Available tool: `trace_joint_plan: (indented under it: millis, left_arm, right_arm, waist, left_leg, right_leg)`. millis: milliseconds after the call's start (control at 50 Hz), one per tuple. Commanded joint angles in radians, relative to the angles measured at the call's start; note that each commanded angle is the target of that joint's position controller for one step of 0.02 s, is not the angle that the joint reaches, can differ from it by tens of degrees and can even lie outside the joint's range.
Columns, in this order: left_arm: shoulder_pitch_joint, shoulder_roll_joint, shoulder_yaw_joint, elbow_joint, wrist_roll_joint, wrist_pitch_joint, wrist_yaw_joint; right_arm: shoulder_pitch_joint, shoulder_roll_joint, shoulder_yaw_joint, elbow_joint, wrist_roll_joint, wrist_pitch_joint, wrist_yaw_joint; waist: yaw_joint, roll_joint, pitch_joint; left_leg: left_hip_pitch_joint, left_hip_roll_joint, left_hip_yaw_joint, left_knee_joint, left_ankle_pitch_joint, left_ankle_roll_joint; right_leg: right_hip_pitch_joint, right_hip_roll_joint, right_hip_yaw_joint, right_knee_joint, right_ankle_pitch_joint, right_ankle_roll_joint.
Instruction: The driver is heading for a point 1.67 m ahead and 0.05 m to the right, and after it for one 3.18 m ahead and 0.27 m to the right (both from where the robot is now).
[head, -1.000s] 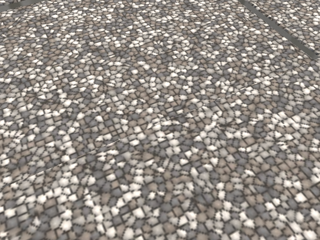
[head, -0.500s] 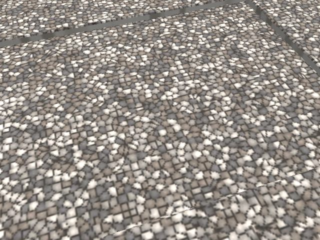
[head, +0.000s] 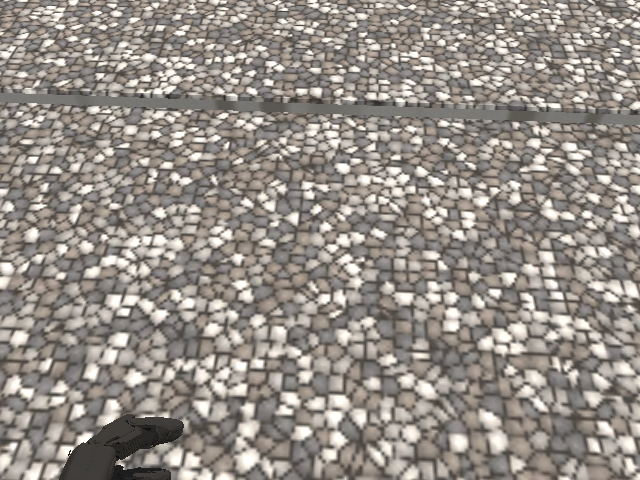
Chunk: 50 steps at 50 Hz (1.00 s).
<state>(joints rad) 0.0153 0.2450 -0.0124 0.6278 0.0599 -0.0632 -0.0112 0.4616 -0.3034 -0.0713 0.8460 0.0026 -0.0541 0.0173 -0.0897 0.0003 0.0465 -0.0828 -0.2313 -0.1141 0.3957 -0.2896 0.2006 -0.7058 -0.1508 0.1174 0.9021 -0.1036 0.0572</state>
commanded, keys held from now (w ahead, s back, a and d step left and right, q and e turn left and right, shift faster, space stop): q+shift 0.32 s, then shift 0.04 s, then e+shift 0.64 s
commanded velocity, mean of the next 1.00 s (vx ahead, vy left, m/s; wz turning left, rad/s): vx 0.20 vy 0.00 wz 0.12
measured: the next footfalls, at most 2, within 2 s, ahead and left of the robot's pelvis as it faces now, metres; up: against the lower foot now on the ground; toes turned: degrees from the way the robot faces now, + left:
right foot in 0.20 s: +0.42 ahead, -0.14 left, -0.05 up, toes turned +20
left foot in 0.64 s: +0.31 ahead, +0.07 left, -0.05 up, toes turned +17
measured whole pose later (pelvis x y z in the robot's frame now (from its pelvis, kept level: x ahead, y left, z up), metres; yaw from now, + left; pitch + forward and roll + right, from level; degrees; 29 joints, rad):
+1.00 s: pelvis +0.32 -0.11 -0.06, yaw +3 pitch +3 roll +1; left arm 0.18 0.31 0.09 0.63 -0.02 0.06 -0.02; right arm 0.13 -0.29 -0.10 0.65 0.00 0.01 -0.03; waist 0.01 0.02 0.01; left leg -0.33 0.19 0.17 0.72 -0.40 -0.09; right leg -0.40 -0.02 -0.06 0.67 -0.33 -0.03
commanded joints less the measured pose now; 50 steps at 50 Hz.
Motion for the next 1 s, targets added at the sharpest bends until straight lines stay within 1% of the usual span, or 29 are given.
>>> trace_joint_plan:
  millis: [20,80,100,120,160,180,200,220,240,260,280,300,320,360,420,480,560,600,620,640,660,680,700,740,840,900,960,980,1000]
  left_arm:
    - [-0.043,0.080,0.021,-0.061,-0.001,-0.009,-0.010]
    - [-0.128,0.059,0.009,-0.097,-0.011,-0.022,-0.010]
    - [-0.254,0.054,0.037,-0.166,-0.068,-0.076,-0.011]
    - [-0.239,0.102,0.055,-0.169,-0.086,-0.095,-0.008]
    - [-0.062,0.179,0.093,-0.131,-0.073,-0.111,0.015]
    - [0.143,0.179,0.104,-0.084,-0.065,-0.107,0.025]
    - [0.331,0.171,0.092,-0.028,-0.055,-0.090,0.023]
    - [0.386,0.164,0.082,-0.031,-0.014,-0.083,0.008]
    - [0.365,0.174,0.088,-0.037,-0.018,-0.055,-0.007]
    - [0.224,0.244,0.115,-0.044,-0.044,-0.031,0.002]
    - [0.121,0.155,0.094,-0.087,-0.029,-0.014,0.024]
    - [0.057,0.098,0.065,-0.096,-0.026,-0.002,0.039]
    - [0.027,0.100,0.060,-0.077,-0.025,-0.001,0.038]
    - [0.037,0.142,0.075,-0.012,-0.026,-0.018,0.025]
    - [0.099,0.153,0.080,0.063,-0.035,-0.030,0.014]
    - [0.049,0.112,0.061,0.089,-0.053,-0.016,-0.007]
    - [0.112,0.239,0.101,0.099,-0.078,0.017,-0.022]
    - [0.128,0.236,0.101,0.094,-0.088,0.041,-0.011]
    - [0.152,0.212,0.095,0.096,-0.093,0.045,-0.004]
    - [0.154,0.167,0.083,0.082,-0.086,0.041,-0.003]
    - [0.178,0.110,0.071,0.048,-0.086,0.032,-0.007]
    - [0.162,0.147,0.084,0.041,-0.087,0.028,-0.005]
    - [0.181,0.205,0.111,0.047,-0.091,0.039,-0.003]
    - [0.260,0.205,0.128,0.074,-0.084,0.086,0.019]
    - [0.159,0.094,0.097,-0.018,-0.080,0.118,0.001]
    - [0.137,0.117,0.104,-0.053,-0.080,0.116,-0.025]
    - [0.209,0.136,0.128,-0.040,-0.085,0.126,-0.022]
    - [0.262,0.177,0.150,-0.024,-0.079,0.124,-0.007]
    - [0.314,0.354,0.196,-0.038,-0.066,0.115,0.013]
  right_arm:
    - [0.017,-0.153,-0.043,-0.050,0.020,-0.012,-0.008]
    - [0.057,-0.143,-0.038,-0.043,0.011,0.006,-0.013]
    - [0.062,-0.026,-0.015,-0.044,0.080,0.010,-0.045]
    - [0.009,-0.061,-0.015,-0.054,0.066,0.011,-0.056]
    - [-0.076,-0.137,-0.038,-0.093,0.046,0.017,-0.072]
    - [-0.106,-0.133,-0.040,-0.103,0.043,0.026,-0.077]
    - [-0.045,-0.013,-0.003,-0.118,0.017,0.044,-0.077]
    - [0.174,0.045,0.018,-0.132,0.019,0.050,-0.064]
    - [0.251,-0.043,0.013,-0.150,0.029,0.048,-0.047]
    - [0.156,-0.111,0.004,-0.217,0.054,0.048,-0.035]
    - [0.035,-0.150,-0.013,-0.216,0.049,0.067,-0.046]
    - [-0.039,-0.173,-0.031,-0.232,0.038,0.094,-0.054]
    - [-0.068,-0.168,-0.036,-0.241,0.036,0.117,-0.061]
    - [-0.095,-0.076,-0.018,-0.283,0.022,0.114,-0.074]
    - [-0.155,-0.007,0.004,-0.304,0.012,0.075,-0.075]
    - [-0.186,0.035,0.031,-0.279,-0.012,0.070,-0.066]
    - [-0.311,-0.062,0.009,-0.310,0.001,0.078,-0.056]
    - [-0.305,-0.077,0.000,-0.309,0.006,0.077,-0.056]
    - [-0.296,-0.100,-0.008,-0.312,0.002,0.074,-0.061]
    - [-0.247,-0.141,-0.020,-0.315,-0.017,0.078,-0.069]
    - [-0.242,-0.205,-0.042,-0.302,-0.035,0.091,-0.072]
    - [-0.248,-0.170,-0.045,-0.303,-0.046,0.088,-0.069]
    - [-0.284,-0.113,-0.025,-0.321,-0.047,0.074,-0.070]
    - [-0.415,-0.063,-0.016,-0.335,-0.013,0.053,-0.066]
    - [-0.403,-0.089,-0.040,-0.299,-0.013,0.055,-0.074]
    - [-0.355,-0.141,-0.063,-0.271,-0.004,0.055,-0.069]
    - [-0.353,-0.124,-0.066,-0.251,0.022,0.048,-0.053]
    - [-0.292,-0.091,-0.061,-0.227,0.017,0.048,-0.043]
    - [-0.309,-0.028,-0.042,-0.283,-0.025,0.048,-0.040]
  waist:
    - [0.013,-0.027,0.006]
    - [-0.050,0.040,-0.017]
    - [-0.052,-0.002,-0.014]
    - [-0.015,0.011,-0.012]
    - [0.063,0.090,-0.129]
    - [0.169,0.124,-0.242]
    - [0.187,0.039,-0.382]
    - [0.110,-0.218,-0.544]
    - [0.094,-0.302,-0.643]
    - [0.054,-0.285,-0.624]
    - [0.072,-0.066,-0.507]
    - [0.059,0.018,-0.329]
    - [0.043,0.051,-0.216]
    - [0.031,-0.033,-0.122]
    - [0.039,-0.043,-0.158]
    - [0.025,-0.068,-0.220]
    - [0.083,-0.129,-0.142]
    - [0.075,-0.151,-0.118]
    - [0.073,-0.148,-0.125]
    - [0.062,-0.089,-0.172]
    - [0.091,0.158,-0.190]
    - [0.057,0.256,-0.197]
    - [0.067,0.197,-0.183]
    - [0.136,0.161,-0.141]
    - [0.103,0.152,-0.125]
    - [0.078,0.175,-0.158]
    - [0.117,0.158,-0.160]
    - [0.128,0.054,-0.154]
    - [0.118,-0.329,-0.131]
  left_leg:
    - [-0.116,0.176,-0.209,-0.029,0.668,0.034]
    - [-0.117,0.147,-0.246,0.074,0.643,-0.039]
    - [-0.143,0.146,-0.352,0.099,0.396,-0.090]
    - [-0.118,0.162,-0.370,0.128,0.374,-0.107]
    - [-0.064,0.122,-0.338,0.374,0.414,-0.163]
    - [-0.105,0.076,-0.266,0.610,0.358,-0.212]
    - [-0.316,0.044,-0.188,0.919,-0.384,-0.247]
    - [-0.577,0.021,-0.216,1.265,-0.631,-0.263]
    - [-0.658,0.123,-0.199,1.410,-0.561,-0.292]
    - [-0.734,0.202,-0.119,1.465,-0.379,-0.299]
    - [-0.704,0.263,-0.044,1.378,-0.234,-0.309]
    - [-0.655,0.275,-0.003,1.339,-0.175,-0.320]
    - [-0.578,0.300,0.003,1.296,-0.181,-0.315]
    - [-0.523,0.310,0.022,1.174,-0.174,-0.295]
    - [-0.506,0.284,-0.002,0.835,-0.063,-0.268]
    - [-0.302,0.288,0.023,0.492,0.050,-0.257]
    - [-0.269,0.226,0.055,0.272,0.001,-0.247]
    - [-0.184,0.204,0.073,0.087,0.035,-0.205]
    - [-0.092,0.238,0.044,0.022,0.082,-0.174]
    - [0.039,0.367,-0.035,0.031,0.167,-0.118]
    - [0.119,0.555,-0.188,0.016,0.316,0.001]
    - [0.056,0.675,-0.289,-0.045,0.455,0.097]
    - [0.021,0.661,-0.245,-0.050,0.525,0.103]
    - [-0.048,0.560,-0.074,-0.038,0.491,0.016]
    - [-0.107,0.519,0.118,-0.021,0.406,-0.026]
    - [-0.089,0.568,0.141,0.022,0.418,-0.034]
    - [-0.133,0.569,0.203,0.150,0.301,-0.120]
    - [-0.229,0.511,0.266,0.297,0.177,-0.186]
    - [-0.601,0.361,0.348,0.701,-0.275,-0.305]
  right_leg:
    - [0.116,0.105,-0.114,-0.188,0.276,-0.025]
    - [0.238,0.199,-0.137,-0.348,0.347,-0.045]
    - [0.320,0.236,-0.027,-0.503,0.326,-0.047]
    - [0.346,0.241,-0.031,-0.551,0.365,-0.043]
    - [0.521,0.216,-0.019,-0.591,0.522,-0.032]
    - [0.744,0.163,-0.012,-0.614,0.672,-0.033]
    - [1.077,-0.065,0.140,-0.395,0.954,-0.072]
    - [1.340,-0.314,0.371,-0.184,1.407,-0.194]
    - [1.358,-0.388,0.437,-0.185,1.356,-0.293]
    - [1.247,-0.426,0.549,-0.350,0.629,-0.410]
    - [1.007,-0.339,0.474,-0.477,0.280,-0.396]
    - [0.761,-0.272,0.348,-0.538,0.260,-0.366]
    - [0.564,-0.214,0.226,-0.577,0.301,-0.340]
    - [0.390,-0.132,0.048,-0.606,0.462,-0.300]
    - [0.444,-0.075,-0.007,-0.623,0.565,-0.329]
    - [0.425,-0.046,-0.047,-0.615,0.565,-0.316]
    - [0.440,-0.062,0.080,-0.608,0.180,-0.301]
    - [0.418,-0.047,0.150,-0.580,0.003,-0.266]
    - [0.367,-0.017,0.166,-0.549,-0.060,-0.223]
    - [0.273,0.024,0.137,-0.445,-0.152,-0.172]
    - [0.078,0.148,-0.041,-0.267,-0.346,-0.103]
    - [0.024,0.170,-0.119,-0.007,-0.486,-0.048]
    - [0.014,0.142,-0.075,0.181,-0.483,-0.016]
    - [0.012,0.113,-0.073,0.301,-0.382,0.027]
    - [0.119,0.072,-0.139,0.076,-0.225,0.041]
    - [0.227,0.100,-0.203,-0.076,-0.237,0.000]
    - [0.394,0.154,-0.249,-0.292,-0.124,-0.066]
    - [0.521,0.159,-0.184,-0.392,0.031,-0.108]
    - [0.733,-0.120,0.260,-0.452,0.528,-0.257]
